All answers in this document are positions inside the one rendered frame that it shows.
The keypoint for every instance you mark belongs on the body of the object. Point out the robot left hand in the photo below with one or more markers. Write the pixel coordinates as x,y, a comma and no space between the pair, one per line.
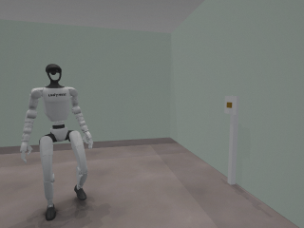
87,138

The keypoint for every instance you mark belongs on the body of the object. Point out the robot left upper arm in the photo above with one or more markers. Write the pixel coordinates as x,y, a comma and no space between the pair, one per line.
74,100

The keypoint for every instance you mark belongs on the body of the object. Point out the robot right upper arm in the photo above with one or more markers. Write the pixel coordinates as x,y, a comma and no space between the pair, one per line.
33,101

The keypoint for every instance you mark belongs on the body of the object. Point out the robot right hand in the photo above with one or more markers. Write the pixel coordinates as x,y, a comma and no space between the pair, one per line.
23,149

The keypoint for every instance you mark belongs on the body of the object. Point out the panel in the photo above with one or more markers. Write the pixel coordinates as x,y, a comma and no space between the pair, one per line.
233,136

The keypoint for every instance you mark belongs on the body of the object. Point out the button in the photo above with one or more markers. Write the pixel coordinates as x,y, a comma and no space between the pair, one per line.
229,105

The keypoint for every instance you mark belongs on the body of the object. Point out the right robot forearm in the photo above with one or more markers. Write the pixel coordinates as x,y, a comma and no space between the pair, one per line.
27,128

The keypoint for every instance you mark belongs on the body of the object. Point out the right robot shin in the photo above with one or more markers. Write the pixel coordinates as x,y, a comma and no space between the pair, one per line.
49,192

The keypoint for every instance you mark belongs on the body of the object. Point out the humanoid robot torso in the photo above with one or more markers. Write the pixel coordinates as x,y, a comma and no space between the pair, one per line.
56,107

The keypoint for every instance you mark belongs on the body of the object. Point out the left robot forearm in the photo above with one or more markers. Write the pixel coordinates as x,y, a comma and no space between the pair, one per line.
81,122

